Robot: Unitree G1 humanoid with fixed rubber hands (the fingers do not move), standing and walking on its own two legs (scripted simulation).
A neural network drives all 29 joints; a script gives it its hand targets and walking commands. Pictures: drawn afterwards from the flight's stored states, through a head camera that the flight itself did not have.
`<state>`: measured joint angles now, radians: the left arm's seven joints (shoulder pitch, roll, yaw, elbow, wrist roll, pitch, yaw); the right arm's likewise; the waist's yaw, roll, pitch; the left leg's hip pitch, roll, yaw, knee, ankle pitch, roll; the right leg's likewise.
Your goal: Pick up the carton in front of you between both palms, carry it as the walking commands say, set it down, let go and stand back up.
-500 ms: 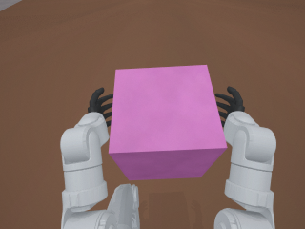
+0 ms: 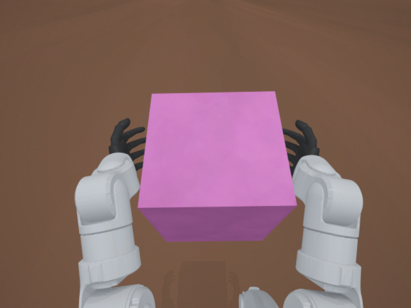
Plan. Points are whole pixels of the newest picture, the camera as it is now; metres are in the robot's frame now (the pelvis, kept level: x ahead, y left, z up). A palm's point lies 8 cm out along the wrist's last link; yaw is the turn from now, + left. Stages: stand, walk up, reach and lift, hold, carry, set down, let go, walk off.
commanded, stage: carry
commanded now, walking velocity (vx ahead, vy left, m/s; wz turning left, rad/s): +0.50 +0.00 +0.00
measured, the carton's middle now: (213, 176) +0.37 +0.00 +0.09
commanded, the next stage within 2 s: none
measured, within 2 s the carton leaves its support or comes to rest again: neither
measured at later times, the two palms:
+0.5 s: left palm (169, 105) +0.60 +0.11 +0.09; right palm (282, 106) +0.62 -0.19 +0.08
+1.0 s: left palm (160, 60) +0.83 +0.15 +0.10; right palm (255, 63) +0.81 -0.15 +0.10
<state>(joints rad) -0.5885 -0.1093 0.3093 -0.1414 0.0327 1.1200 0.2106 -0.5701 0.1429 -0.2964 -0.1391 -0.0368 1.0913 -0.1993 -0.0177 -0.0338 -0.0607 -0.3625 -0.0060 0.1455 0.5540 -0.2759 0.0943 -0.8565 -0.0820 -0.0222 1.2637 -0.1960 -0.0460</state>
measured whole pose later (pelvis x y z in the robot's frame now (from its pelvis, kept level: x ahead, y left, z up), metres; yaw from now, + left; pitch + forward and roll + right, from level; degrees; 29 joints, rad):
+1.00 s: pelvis +0.60 +0.01 +0.02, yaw -1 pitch +4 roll -1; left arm 0.08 -0.14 0.04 -0.47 0.02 1.16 0.15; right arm 0.09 0.14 -0.05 -0.47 -0.01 1.14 -0.16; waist -0.03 -0.01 -0.17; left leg -0.22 0.01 0.21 0.32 -0.18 0.08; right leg -0.56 -0.11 -0.06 1.02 -0.23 0.01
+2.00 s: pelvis +1.06 +0.00 +0.00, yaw +0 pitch +4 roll +0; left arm -0.05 -0.13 0.08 -0.36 0.06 1.16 0.13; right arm -0.04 0.13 -0.07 -0.35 -0.04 1.13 -0.14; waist 0.00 -0.02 -0.15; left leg -0.35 0.06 0.21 0.54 -0.26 0.03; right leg -0.20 -0.09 -0.16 0.52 -0.39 0.03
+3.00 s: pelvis +1.02 -0.01 +0.00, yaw +0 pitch +2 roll +0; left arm -0.22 -0.14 0.18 0.16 0.23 0.74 0.02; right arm -0.21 0.14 -0.18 0.16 -0.22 0.73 -0.02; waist 0.00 0.00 -0.09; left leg -0.35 0.09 0.20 0.51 -0.18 0.02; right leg -0.21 -0.06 -0.16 0.52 -0.34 0.00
